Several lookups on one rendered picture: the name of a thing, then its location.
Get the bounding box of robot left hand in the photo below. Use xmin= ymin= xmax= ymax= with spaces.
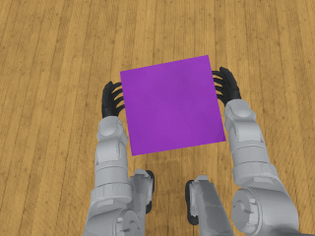
xmin=101 ymin=81 xmax=125 ymax=119

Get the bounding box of right robot upper arm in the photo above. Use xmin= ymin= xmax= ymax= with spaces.
xmin=231 ymin=186 xmax=315 ymax=236

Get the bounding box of carton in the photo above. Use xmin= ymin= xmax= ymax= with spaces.
xmin=120 ymin=55 xmax=226 ymax=156

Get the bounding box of robot right hand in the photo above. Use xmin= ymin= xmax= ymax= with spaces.
xmin=212 ymin=67 xmax=242 ymax=107

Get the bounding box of robot right foot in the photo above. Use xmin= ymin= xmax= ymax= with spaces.
xmin=185 ymin=180 xmax=199 ymax=225

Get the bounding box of left robot forearm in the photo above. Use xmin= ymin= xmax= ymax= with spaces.
xmin=83 ymin=115 xmax=133 ymax=236

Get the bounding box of robot left shin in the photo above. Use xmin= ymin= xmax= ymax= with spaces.
xmin=128 ymin=168 xmax=150 ymax=205

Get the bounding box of left robot upper arm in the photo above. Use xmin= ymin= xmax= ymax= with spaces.
xmin=83 ymin=207 xmax=142 ymax=236

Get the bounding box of right robot forearm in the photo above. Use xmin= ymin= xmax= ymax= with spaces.
xmin=223 ymin=98 xmax=299 ymax=226

